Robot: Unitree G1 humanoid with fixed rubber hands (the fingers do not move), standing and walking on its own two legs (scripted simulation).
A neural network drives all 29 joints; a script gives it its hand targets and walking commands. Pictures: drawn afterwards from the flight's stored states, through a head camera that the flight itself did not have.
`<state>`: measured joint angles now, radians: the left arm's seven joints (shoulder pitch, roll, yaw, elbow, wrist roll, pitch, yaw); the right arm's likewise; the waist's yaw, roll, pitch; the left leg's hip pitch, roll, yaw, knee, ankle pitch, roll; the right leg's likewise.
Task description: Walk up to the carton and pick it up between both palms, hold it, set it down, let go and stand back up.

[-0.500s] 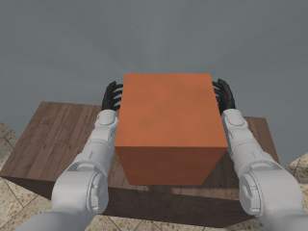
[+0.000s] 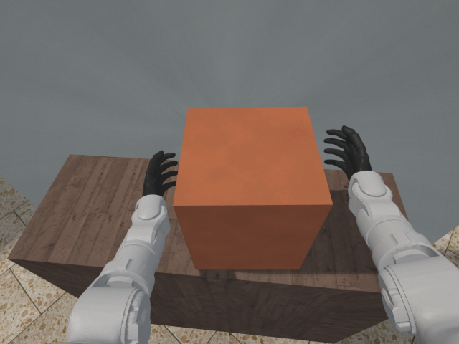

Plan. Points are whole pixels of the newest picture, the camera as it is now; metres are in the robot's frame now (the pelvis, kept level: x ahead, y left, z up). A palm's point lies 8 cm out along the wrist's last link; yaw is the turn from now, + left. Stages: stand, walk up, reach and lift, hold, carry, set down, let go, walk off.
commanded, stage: set down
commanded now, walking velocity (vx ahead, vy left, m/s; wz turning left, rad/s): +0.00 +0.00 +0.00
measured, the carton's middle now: (246, 194) +0.39 +0.02 +0.03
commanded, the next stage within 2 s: none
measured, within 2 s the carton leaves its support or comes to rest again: neither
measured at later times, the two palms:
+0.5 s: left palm (143, 216) +0.32 +0.20 +0.04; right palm (369, 214) +0.36 -0.19 +0.04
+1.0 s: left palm (126, 262) +0.23 +0.21 +0.04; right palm (389, 263) +0.28 -0.21 +0.03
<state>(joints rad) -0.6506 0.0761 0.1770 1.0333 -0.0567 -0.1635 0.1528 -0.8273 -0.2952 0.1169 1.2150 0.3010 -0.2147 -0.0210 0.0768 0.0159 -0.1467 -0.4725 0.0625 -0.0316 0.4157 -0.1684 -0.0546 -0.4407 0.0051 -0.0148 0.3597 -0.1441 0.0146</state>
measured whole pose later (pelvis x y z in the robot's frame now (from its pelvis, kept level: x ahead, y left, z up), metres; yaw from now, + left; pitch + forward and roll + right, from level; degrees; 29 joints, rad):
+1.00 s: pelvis -0.03 +0.00 +0.00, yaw +0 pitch +3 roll -1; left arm -0.02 0.09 0.02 0.16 -0.10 0.14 0.17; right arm -0.13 -0.31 0.03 0.60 0.30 -0.15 0.08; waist 0.08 -0.03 -0.07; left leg -0.31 0.06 -0.03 0.39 -0.14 -0.05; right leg -0.29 0.01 -0.01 0.35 -0.13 0.01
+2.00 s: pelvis -0.01 +0.00 +0.01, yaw +0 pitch +1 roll -1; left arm 0.30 0.16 -0.02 -0.04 -0.10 0.20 0.15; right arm 0.29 -0.23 0.00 0.21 0.22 -0.05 0.07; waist 0.06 -0.04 0.01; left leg -0.22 0.06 -0.03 0.36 -0.16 -0.05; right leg -0.20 0.01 -0.01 0.33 -0.15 0.01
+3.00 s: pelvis +0.00 +0.00 +0.01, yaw +0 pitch +1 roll -1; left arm 0.27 0.23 -0.02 0.28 -0.03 0.17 0.06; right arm 0.24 -0.16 0.00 0.48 0.10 -0.23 0.05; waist 0.03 -0.06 0.04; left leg -0.20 0.06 -0.03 0.36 -0.18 -0.05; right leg -0.17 0.01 -0.01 0.31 -0.15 0.01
